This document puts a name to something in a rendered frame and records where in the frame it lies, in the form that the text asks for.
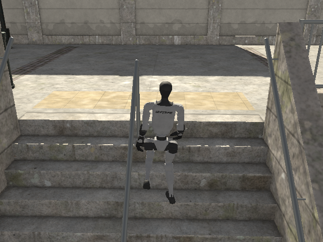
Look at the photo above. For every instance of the robot right forearm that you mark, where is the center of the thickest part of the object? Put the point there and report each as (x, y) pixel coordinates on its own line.
(180, 132)

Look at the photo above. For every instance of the robot right thigh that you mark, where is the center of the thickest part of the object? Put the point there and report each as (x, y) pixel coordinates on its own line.
(170, 154)

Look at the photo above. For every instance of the robot right hand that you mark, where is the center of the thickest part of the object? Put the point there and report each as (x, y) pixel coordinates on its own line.
(174, 134)

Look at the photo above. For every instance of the robot right upper arm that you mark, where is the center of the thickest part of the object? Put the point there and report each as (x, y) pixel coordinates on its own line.
(180, 116)

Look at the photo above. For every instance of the robot left upper arm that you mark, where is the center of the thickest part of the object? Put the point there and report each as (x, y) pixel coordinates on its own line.
(146, 114)

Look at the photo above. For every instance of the robot left forearm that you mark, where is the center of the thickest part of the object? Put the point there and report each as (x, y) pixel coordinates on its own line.
(141, 135)

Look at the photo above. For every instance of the robot left hand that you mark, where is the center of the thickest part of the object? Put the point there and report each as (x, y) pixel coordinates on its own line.
(138, 146)

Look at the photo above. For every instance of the robot left foot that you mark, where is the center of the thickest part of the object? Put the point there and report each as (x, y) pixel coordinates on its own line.
(146, 184)

